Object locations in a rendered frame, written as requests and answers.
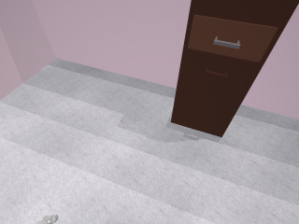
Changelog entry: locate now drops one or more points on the drawer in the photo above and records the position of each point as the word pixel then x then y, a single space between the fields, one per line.
pixel 253 38

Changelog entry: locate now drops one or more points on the cabinet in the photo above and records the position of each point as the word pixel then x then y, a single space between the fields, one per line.
pixel 206 103

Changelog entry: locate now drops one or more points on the handle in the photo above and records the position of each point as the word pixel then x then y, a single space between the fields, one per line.
pixel 214 74
pixel 226 44

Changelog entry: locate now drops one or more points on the left robot hand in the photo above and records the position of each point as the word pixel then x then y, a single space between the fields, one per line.
pixel 48 219

